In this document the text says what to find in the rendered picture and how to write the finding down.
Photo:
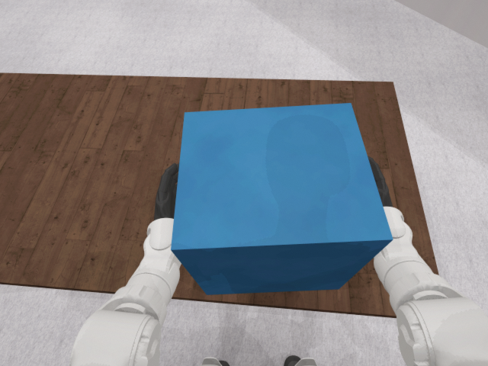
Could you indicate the robot right upper arm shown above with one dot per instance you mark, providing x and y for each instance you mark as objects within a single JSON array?
[{"x": 442, "y": 332}]

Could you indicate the table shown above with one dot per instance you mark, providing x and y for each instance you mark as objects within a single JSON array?
[{"x": 82, "y": 156}]

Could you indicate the robot left hand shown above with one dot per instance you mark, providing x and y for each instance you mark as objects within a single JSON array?
[{"x": 166, "y": 194}]

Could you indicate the robot left upper arm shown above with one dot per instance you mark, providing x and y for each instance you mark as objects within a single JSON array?
[{"x": 113, "y": 338}]

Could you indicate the right robot forearm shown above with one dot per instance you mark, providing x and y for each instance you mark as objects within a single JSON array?
[{"x": 403, "y": 273}]

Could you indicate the carton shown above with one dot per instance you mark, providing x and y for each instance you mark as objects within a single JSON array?
[{"x": 276, "y": 199}]

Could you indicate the left robot forearm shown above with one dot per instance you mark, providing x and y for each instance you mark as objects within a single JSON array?
[{"x": 152, "y": 285}]

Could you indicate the robot right hand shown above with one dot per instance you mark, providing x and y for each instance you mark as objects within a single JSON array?
[{"x": 381, "y": 184}]

